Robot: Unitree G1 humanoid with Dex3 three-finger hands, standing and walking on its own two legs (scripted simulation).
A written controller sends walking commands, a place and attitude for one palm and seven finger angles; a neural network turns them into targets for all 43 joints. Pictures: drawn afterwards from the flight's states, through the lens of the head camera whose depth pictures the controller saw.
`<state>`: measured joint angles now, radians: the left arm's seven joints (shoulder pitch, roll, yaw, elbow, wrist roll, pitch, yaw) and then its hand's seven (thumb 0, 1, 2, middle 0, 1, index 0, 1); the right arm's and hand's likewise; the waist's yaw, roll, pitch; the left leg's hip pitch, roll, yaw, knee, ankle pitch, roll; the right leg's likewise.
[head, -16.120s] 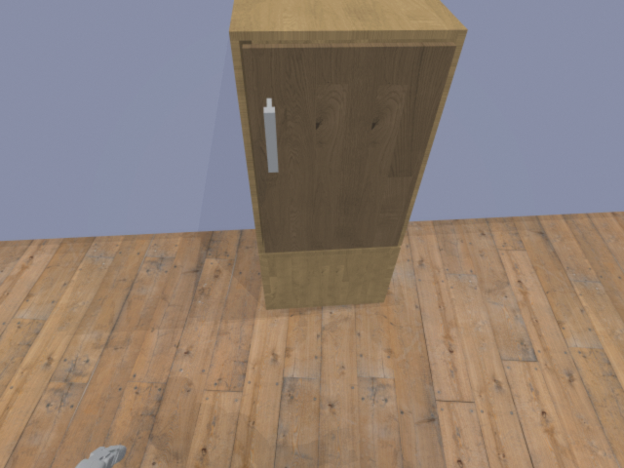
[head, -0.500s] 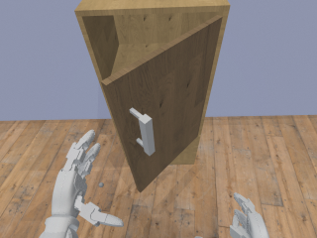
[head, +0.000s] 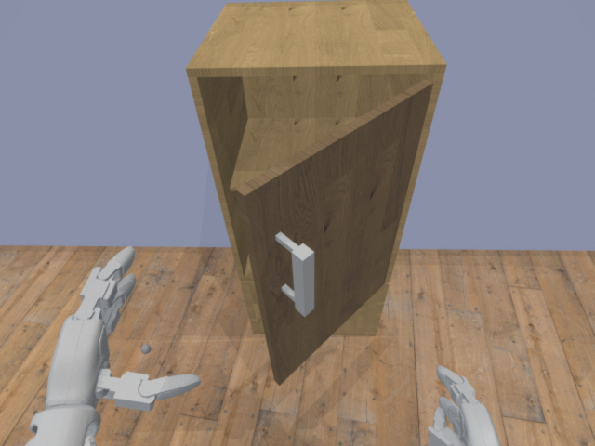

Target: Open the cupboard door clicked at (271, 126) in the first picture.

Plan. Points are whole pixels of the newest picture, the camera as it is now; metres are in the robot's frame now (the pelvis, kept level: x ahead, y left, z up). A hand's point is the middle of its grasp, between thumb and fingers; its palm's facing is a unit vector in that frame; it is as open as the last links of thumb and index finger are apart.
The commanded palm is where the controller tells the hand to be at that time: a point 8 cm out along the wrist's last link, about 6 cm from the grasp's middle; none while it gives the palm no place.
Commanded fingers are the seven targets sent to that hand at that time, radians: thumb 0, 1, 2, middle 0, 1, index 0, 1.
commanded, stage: draw the hand back to the body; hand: left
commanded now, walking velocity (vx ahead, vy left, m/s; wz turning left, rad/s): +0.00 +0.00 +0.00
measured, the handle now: (294, 275) +0.36 +0.05 +0.03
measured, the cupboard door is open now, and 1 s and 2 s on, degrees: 46 46 46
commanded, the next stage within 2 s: step back with the hand held close in 0.84 s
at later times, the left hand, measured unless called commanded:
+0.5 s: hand (52, 304) +0.20 +0.26 +0.18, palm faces +0.47 -0.77 -0.42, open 8.7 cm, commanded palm +0.15 +0.29 +0.19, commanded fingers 0.00 0.90 0.90 -0.20 -0.30 -0.20 -0.30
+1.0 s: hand (60, 313) +0.19 +0.25 +0.18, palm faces +0.47 -0.79 -0.40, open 7.4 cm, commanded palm +0.14 +0.28 +0.20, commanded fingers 0.00 0.90 0.90 -0.20 -0.30 -0.20 -0.30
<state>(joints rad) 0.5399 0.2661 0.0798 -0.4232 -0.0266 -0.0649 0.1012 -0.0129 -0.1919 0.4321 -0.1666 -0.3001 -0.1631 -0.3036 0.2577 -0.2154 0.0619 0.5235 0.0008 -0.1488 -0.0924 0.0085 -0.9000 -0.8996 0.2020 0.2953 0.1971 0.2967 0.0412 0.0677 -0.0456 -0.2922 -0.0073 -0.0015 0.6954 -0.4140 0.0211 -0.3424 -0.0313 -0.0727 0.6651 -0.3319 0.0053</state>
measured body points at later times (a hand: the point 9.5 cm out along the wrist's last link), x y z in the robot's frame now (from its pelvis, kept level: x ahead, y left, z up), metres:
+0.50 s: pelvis +0.01 +0.00 +0.02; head -0.01 -0.02 +0.47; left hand +0.17 +0.30 +0.20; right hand +0.20 -0.22 -0.06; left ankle -0.03 +0.10 -0.72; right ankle +0.01 -0.12 -0.72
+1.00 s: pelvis +0.00 -0.02 +0.02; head -0.02 -0.04 +0.47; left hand +0.16 +0.29 +0.20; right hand +0.18 -0.23 -0.06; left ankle -0.03 +0.10 -0.72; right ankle +0.01 -0.12 -0.72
